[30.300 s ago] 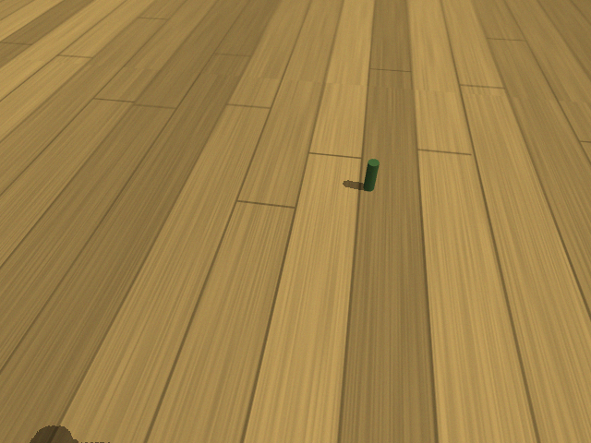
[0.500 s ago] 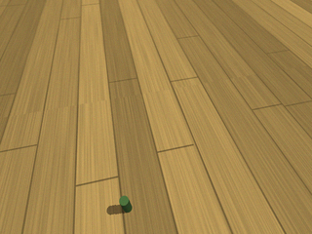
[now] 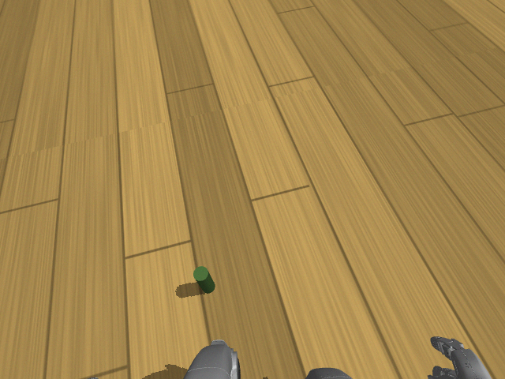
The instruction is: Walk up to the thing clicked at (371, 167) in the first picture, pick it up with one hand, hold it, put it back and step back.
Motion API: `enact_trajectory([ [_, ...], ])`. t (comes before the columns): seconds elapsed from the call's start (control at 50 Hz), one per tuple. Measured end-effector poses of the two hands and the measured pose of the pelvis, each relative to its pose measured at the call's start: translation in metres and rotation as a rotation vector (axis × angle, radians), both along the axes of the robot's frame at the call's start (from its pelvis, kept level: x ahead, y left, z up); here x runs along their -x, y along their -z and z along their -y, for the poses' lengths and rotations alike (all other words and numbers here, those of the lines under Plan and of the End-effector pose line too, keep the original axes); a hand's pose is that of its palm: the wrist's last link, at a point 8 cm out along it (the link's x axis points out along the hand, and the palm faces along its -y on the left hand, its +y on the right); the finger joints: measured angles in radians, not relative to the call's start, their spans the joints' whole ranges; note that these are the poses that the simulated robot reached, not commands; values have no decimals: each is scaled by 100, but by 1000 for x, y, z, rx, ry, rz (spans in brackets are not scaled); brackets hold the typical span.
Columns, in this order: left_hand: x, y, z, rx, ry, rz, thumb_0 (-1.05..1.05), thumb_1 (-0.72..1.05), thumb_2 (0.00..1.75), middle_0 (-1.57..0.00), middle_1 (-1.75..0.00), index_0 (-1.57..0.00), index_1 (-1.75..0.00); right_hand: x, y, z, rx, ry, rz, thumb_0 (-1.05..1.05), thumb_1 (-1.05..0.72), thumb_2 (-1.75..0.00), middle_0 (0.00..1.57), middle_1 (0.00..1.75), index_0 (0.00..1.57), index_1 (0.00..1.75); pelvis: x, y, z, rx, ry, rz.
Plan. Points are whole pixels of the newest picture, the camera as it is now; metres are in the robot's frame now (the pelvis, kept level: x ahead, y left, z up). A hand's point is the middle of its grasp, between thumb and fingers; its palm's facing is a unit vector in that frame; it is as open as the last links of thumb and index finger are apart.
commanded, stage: step back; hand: left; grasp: from the side
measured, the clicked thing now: (204, 280) +0.47 +0.22 -0.67
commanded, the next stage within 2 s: none
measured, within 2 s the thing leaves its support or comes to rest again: neither
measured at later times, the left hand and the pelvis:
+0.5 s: hand out of the picture -0.02 +0.29 -0.13, palm faces +0.03 -0.92 -0.39, open 7.4 cm; pelvis -0.12 +0.02 +0.02, yaw +1 degrees
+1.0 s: hand out of the picture -0.17 +0.26 -0.12, palm faces +0.00 -0.89 -0.45, open 7.4 cm; pelvis -0.28 -0.01 +0.01, yaw +2 degrees
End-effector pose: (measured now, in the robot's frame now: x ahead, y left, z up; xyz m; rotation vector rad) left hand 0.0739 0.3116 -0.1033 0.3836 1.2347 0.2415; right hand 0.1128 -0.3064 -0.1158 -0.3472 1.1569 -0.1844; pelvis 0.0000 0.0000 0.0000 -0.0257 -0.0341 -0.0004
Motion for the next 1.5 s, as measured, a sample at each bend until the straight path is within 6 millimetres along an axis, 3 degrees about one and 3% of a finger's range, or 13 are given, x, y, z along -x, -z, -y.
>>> enact_trajectory([
  [0.1, 39, -13, 11, 12, -19, -33, 1, 90, 90, -20, -30, -20, -30, 23, -5, -1, -20, 20, -25, 1, -90, -90, 20, 30, 20, 30, 17, -13, 1, -45, 9, -6],
  [0.2, 49, -21, 4, -5, -32, 31, 1, 90, 90, -20, -30, -20, -31, 51, -7, -3, 6, -13, -67, 1, -90, -90, 20, 30, 20, 30, 38, -16, -3, -46, -23, -18],
  [0.38, 70, -3, -25, 8, -41, 117, 1, 90, 90, -20, -30, -20, -30, 85, -19, -23, 43, -72, -33, 1, -90, -90, 20, 30, 20, 30, 88, -6, -19, -38, -55, 14],
  [0.5, 100, -8, -23, 24, -20, 103, 1, 90, 90, -20, -30, -20, -30, 108, -38, -27, 42, -53, 44, 1, -90, -90, 20, 30, 21, 30, 119, -16, -17, -16, -15, 9],
  [0.6, 136, -7, -14, 20, 17, 66, 1, 90, 90, -20, -30, -20, -30, 131, -38, -18, 32, -39, 106, 1, -90, -90, 20, 30, 21, 30, 152, -13, -10, -16, 26, 10],
  [0.72, 188, -5, 7, -4, 39, 38, 1, 90, 90, -20, -30, -20, -30, 179, -15, 10, 8, -3, 113, 1, -90, -90, 20, 30, 21, 30, 196, 0, 9, 0, 50, 21],
  [0.82, 233, -21, 19, -13, 23, 15, 1, 90, 90, -20, -30, -20, -30, 235, -12, 22, -5, 51, 31, 1, -90, -90, 20, 30, 20, 30, 223, -11, 15, -51, 44, 15],
  [0.96, 246, -32, 13, -48, 32, 106, 1, 90, 90, -20, -30, -20, -31, 313, -7, 27, 23, 32, -109, 1, -91, -90, 20, 30, 20, 30, 265, -13, 14, -56, -13, -4],
  [1.08, 263, -15, -2, -23, 27, 184, 1, 90, 90, -20, -30, -20, -31, 355, -4, 11, 46, -9, -132, 1, -91, -90, 20, 30, 20, 30, 311, -1, 3, -69, -54, 11],
  [1.16, 290, -13, 0, -1, 3, 158, 1, 90, 90, -20, -30, -20, -30, 373, -16, 3, 31, -22, -95, 1, -90, -90, 20, 30, 21, 30, 335, -8, 5, -37, -52, 14],
  [1.24, 325, -13, 6, 14, 0, 134, 1, 90, 90, -20, -30, -20, -30, 379, -24, 5, 34, -34, -35, 1, -90, -90, 21, 30, 21, 30, 359, -12, 11, -22, -26, 5],
  [1.36, 389, -6, 22, -9, 20, 70, 1, 90, 90, -20, -30, -20, -30, 384, -15, 22, 16, -45, 78, 1, -90, -90, 21, 30, 21, 30, 403, -1, 26, -21, 24, 1],
  [1.5, 466, -22, 34, -27, -5, 21, 1, 90, 90, -20, -30, -20, -31, 428, -14, 30, -9, -14, 70, 1, -90, -90, 20, 30, 20, 30, 450, -12, 32, -57, 14, 5],
])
